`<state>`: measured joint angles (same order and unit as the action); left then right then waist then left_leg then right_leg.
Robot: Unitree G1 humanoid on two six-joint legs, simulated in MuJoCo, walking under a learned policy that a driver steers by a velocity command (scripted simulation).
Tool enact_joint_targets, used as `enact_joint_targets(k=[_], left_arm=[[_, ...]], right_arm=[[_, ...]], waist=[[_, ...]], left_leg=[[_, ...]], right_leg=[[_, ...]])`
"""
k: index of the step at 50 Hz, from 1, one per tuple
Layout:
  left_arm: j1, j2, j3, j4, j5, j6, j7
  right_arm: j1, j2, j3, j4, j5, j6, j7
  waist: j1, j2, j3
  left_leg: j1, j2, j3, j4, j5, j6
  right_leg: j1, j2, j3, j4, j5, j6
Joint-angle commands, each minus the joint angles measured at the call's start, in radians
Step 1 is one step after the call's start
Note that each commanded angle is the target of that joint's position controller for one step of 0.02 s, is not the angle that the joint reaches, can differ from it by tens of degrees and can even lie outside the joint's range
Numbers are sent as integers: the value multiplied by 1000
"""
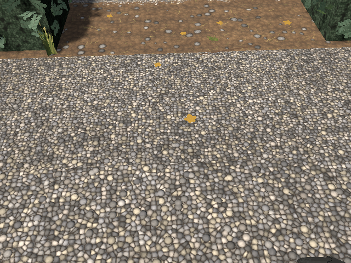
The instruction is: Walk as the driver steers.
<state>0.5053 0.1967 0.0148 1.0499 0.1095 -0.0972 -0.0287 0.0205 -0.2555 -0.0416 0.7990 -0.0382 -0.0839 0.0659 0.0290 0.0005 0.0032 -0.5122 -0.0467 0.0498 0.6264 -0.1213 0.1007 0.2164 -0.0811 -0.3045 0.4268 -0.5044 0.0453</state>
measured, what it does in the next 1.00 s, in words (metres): goes down, turning left: right foot, then left foot 0.18 m lower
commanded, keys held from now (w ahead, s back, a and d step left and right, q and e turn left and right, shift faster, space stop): w+q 0.72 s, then w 0.04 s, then w+e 0.24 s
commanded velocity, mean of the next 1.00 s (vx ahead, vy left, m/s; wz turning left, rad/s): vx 0.50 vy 0.00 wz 0.46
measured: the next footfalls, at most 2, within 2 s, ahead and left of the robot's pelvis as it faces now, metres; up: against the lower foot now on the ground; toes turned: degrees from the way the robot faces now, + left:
right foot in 0.36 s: +0.30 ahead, -0.11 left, +0.00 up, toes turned +14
left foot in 0.74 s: +0.55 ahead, +0.26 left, -0.18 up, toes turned +34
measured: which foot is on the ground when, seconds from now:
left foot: down 0.00-0.36, up 0.38-0.72, down 0.74-1.00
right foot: down 0.00-0.02, up 0.04-0.34, down 0.36-0.76, up 0.78-1.00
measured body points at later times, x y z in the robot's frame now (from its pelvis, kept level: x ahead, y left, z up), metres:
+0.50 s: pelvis +0.29 +0.02 -0.03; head +0.29 +0.03 +0.42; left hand +0.18 +0.23 -0.17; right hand +0.50 -0.19 -0.13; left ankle +0.30 +0.14 -0.63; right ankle +0.26 -0.12 -0.71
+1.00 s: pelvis +0.60 +0.18 -0.16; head +0.62 +0.19 +0.29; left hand +0.60 +0.45 -0.28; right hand +0.69 -0.03 -0.30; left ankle +0.52 +0.23 -0.89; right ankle +0.81 +0.11 -0.84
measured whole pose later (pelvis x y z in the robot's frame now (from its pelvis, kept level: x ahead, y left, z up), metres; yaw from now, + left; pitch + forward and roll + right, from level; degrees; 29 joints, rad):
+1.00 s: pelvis +0.60 +0.18 -0.16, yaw +27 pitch +0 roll +3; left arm 0.17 0.24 -0.02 0.87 0.07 -0.09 -0.03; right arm 0.41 -0.19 -0.02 0.95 -0.07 -0.08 0.08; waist 0.00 -0.06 0.04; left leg -0.11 -0.08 0.15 0.39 -0.29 0.08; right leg -0.68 -0.14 0.03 0.83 -0.16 -0.02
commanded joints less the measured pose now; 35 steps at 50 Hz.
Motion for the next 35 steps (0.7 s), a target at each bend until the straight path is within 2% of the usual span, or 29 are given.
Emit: enact_joint_targets(k=[1,2,3,4,5,6,7,10,11,12,13,15,17,18,19,20,21,22,23,24,25,26,27,28,29,31,33,34,35], left_arm=[[67,55,-12,-82,37,-18,-44],[-176,113,6,-137,-37,-16,-84],[-338,100,7,-198,-55,-21,-71],[-357,151,22,-198,-36,-22,-40],[-297,130,15,-213,-10,-23,-5],[-267,63,-2,-214,0,-10,18],[-261,41,-10,-222,-1,7,29],[-308,90,-8,-269,-36,23,41],[-364,46,-24,-298,-35,24,32],[-279,7,-43,-286,-15,14,16],[-198,20,-38,-273,-10,10,7],[-31,105,-8,-262,-6,7,9],[374,188,38,-162,-10,-9,39],[520,182,36,-114,-13,-25,54],[314,201,5,-178,-30,-43,22],[74,227,15,-236,-30,-47,-21],[-103,112,-13,-254,-42,-31,-36],[-192,-16,-51,-271,-48,-25,-30],[-306,-66,-69,-295,-43,-25,-15],[-337,-65,-70,-280,-31,-28,19],[-280,-27,-63,-269,-25,-34,47],[-184,-52,-77,-228,-15,-51,81],[-39,-38,-81,-202,-39,-61,106],[111,-17,-79,-150,-52,-72,117],[187,46,-66,-107,-69,-65,104],[196,118,-61,-70,-38,-50,33],[152,150,-53,-61,-67,-49,14],[179,154,-48,-32,-62,-37,20],[165,162,-45,-5,-46,-20,20]], right_arm=[[633,-208,-76,159,-4,-25,-44],[782,-181,-71,208,-28,-25,-42],[651,-209,-89,204,-33,-52,-45],[483,-156,-72,182,-8,-64,-36],[371,-72,-33,159,11,-75,-26],[299,-28,-13,145,14,-78,-15],[255,-10,1,124,17,-78,-5],[213,-105,-19,87,0,-86,17],[252,-130,-24,93,-14,-75,25],[260,-121,-23,81,-50,-68,22],[266,-115,-22,69,-63,-66,21],[249,-127,-34,33,-66,-73,10],[48,-176,-59,-83,-57,-102,30],[40,-54,-34,-92,-48,-116,59],[299,106,4,-34,-31,-115,76],[395,44,-18,-38,-24,-85,65],[376,-29,-27,-27,-44,-39,37],[317,-34,-18,-35,-76,-6,0],[321,-4,1,-29,-85,15,-25],[367,63,36,-13,-119,19,-10],[360,63,41,1,-113,5,9],[288,39,48,0,-95,-14,32],[178,19,46,-27,-96,-24,46],[47,-2,47,-49,-71,-33,49],[-43,-13,47,-62,-45,-26,47],[-65,-25,45,-93,-35,6,44],[-83,-84,35,-109,-75,39,40],[-94,-94,36,-101,-80,45,30],[-1,-84,39,-60,-89,50,21]], waist=[[-222,146,-332],[-328,48,-290],[-295,-3,-55],[-218,-20,34],[-118,28,8],[-52,39,44],[-14,30,52],[3,-1,44],[-19,35,38],[5,43,12],[40,53,7],[109,14,18],[321,-95,6],[354,-165,-27],[93,-91,-49],[-24,-94,39],[-35,-13,107],[-41,82,34],[-91,45,-3],[-128,9,24],[-98,-11,40],[-34,31,70],[49,-2,69],[120,-5,110],[146,13,120],[97,-49,144],[71,-31,233],[92,-12,238],[57,6,231]], left_leg=[[1187,185,-492,-5,140,338],[1191,287,-716,-234,47,311],[968,277,-647,-295,-71,234],[712,246,-577,-313,-98,224],[503,209,-511,-330,-37,228],[308,199,-477,-371,-1,232],[189,190,-467,-411,2,232],[-19,103,-337,-455,10,171],[-110,42,-279,-426,3,151],[-233,11,-229,-316,32,131],[-278,15,-244,-237,103,140],[-300,30,-324,-40,260,142],[-421,-22,-370,369,374,132],[-430,-110,-336,806,-18,107],[-529,-162,-287,1062,-431,50],[-656,-90,-319,1107,-422,19],[-725,27,-356,1101,-318,-15],[-677,77,-336,988,-207,-56],[-558,122,-298,840,-146,-94],[-368,154,-232,729,-9,-84],[-210,141,-137,700,86,-94],[-273,204,-178,531,388,-105],[-345,185,-99,335,538,-101],[-330,197,-74,119,717,-95],[-165,144,22,-40,689,-97],[119,117,28,22,655,-80],[16,147,-17,-105,527,-51],[-10,162,-37,-205,521,-31],[17,187,-69,-303,529,-18]], right_leg=[[-907,-6,122,779,386,44],[-1084,124,265,977,-89,-12],[-1184,62,389,933,-43,-68],[-1088,3,407,889,36,-73],[-904,-23,425,797,89,-93],[-778,-46,415,739,99,-94],[-698,-42,404,702,79,-82],[-521,4,314,429,207,-34],[-422,44,256,406,316,-22],[-284,63,259,533,560,-26],[-249,66,231,588,559,-13],[-166,97,217,626,396,6],[113,152,208,478,274,-21],[131,-6,432,266,298,-178],[39,-266,813,195,973,-448],[-143,-420,1050,79,919,-572],[-313,-474,1051,58,576,-552],[-391,-391,961,45,355,-489],[-488,-282,795,37,355,-422],[-656,-165,621,97,326,-346],[-792,-104,481,112,306,-321],[-719,-61,418,168,129,-250],[-576,-19,342,225,71,-235],[-538,-10,322,283,3,-204],[-622,1,288,255,-21,-192],[-771,-95,349,185,-19,-210],[-587,-158,401,205,20,-202],[-447,-148,402,261,29,-188],[-337,-151,406,363,85,-170]])
Keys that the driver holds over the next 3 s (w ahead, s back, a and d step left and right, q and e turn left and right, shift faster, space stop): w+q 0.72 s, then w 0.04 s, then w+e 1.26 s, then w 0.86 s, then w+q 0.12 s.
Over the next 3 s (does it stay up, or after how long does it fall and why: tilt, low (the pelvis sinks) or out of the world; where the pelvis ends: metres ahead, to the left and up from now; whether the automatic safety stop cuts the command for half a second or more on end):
stays up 1.77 0.20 -0.37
